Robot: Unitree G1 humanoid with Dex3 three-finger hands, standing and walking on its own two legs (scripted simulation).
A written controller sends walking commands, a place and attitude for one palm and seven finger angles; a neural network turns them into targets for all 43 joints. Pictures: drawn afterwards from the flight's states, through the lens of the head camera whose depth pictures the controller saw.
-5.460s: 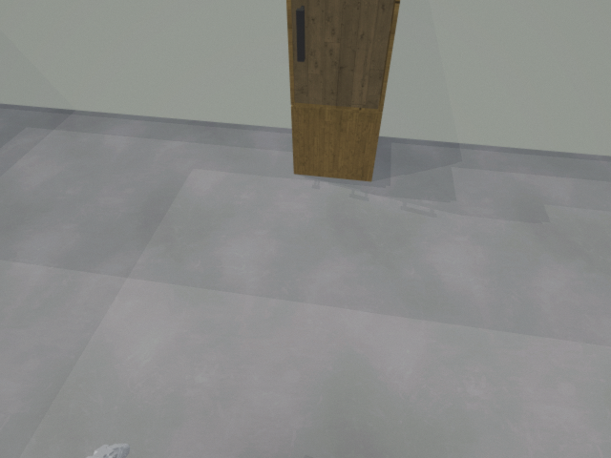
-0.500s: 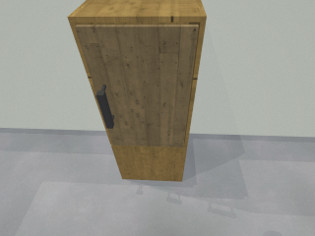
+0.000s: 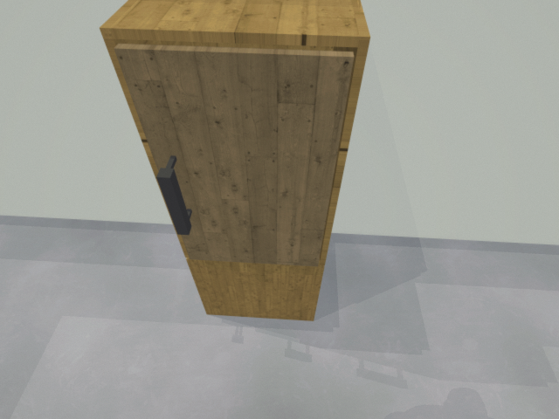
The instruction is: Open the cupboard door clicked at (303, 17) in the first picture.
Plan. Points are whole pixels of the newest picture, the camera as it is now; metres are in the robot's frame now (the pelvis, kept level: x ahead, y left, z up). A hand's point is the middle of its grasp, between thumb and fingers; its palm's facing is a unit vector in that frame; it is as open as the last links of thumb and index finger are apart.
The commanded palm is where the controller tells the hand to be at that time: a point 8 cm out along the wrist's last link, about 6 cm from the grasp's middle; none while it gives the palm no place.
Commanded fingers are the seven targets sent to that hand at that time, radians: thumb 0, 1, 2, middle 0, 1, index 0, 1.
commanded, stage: come to a stop and stand still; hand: left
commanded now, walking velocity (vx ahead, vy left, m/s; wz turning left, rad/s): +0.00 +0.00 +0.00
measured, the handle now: (178, 196) +0.54 +0.25 -0.05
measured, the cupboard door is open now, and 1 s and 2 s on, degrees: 0 0 0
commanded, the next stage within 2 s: look again from close up in 0.46 s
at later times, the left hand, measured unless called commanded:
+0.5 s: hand out of the picture +0.03 +0.16 -0.17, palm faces +0.02 -0.98 -0.21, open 7.3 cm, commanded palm none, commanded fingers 0.00 0.90 0.90 -0.20 -0.30 -0.20 -0.30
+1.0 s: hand out of the picture +0.02 +0.15 -0.17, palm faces +0.04 -0.98 -0.20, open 7.3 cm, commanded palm none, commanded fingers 0.00 0.90 0.90 -0.20 -0.30 -0.20 -0.30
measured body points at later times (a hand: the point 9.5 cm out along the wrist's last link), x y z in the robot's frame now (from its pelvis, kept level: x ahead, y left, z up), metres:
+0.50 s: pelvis +0.03 -0.01 +0.00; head +0.04 -0.01 +0.45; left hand +0.03 +0.22 -0.16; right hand +0.04 -0.23 -0.16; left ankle -0.01 +0.11 -0.74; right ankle -0.03 -0.10 -0.74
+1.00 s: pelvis +0.03 -0.02 +0.00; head +0.04 -0.02 +0.45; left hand +0.02 +0.20 -0.16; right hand +0.02 -0.23 -0.16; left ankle -0.01 +0.11 -0.74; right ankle -0.03 -0.10 -0.74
